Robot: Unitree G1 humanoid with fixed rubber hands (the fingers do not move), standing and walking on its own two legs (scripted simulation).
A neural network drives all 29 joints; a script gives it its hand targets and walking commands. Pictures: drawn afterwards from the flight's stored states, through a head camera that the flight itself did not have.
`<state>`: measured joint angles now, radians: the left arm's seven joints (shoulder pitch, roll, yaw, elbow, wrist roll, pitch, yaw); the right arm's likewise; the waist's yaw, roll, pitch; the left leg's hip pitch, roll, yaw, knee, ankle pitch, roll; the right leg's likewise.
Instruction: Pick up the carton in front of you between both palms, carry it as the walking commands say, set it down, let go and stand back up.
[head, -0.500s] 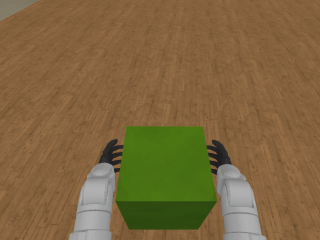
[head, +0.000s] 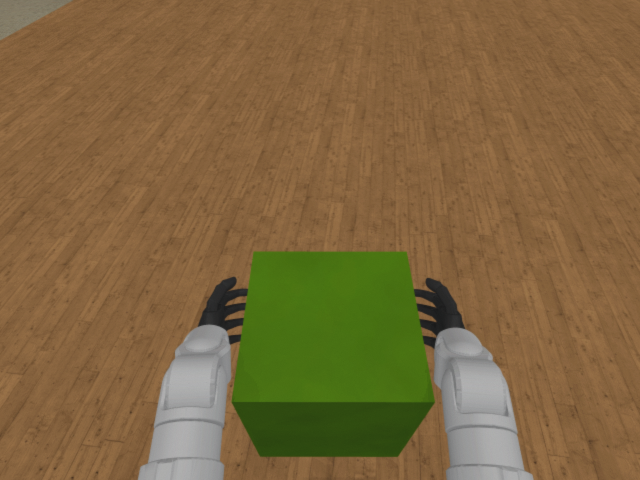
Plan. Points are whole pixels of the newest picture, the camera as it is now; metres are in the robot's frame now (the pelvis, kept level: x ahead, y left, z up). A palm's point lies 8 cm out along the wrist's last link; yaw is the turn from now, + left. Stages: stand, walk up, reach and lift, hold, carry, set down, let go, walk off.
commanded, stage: hold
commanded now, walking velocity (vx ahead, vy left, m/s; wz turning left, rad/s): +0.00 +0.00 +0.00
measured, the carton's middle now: (329, 359) +0.29 +0.00 -0.05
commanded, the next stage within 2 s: set down in 0.56 s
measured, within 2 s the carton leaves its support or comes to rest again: neither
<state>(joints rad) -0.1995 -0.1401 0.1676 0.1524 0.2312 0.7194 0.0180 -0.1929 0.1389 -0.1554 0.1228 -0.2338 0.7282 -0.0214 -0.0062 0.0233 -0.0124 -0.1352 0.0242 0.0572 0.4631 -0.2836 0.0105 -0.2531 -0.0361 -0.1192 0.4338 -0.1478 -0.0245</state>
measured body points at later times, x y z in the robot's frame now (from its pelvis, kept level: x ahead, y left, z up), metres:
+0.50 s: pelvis -0.04 +0.00 +0.00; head -0.08 -0.02 +0.45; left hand +0.26 +0.15 +0.04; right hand +0.27 -0.15 +0.04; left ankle -0.03 +0.12 -0.74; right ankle +0.05 -0.11 -0.74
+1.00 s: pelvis -0.02 -0.02 -0.02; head +0.04 -0.03 +0.43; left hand +0.31 +0.17 -0.04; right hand +0.33 -0.14 -0.04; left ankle -0.03 +0.12 -0.74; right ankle +0.04 -0.11 -0.74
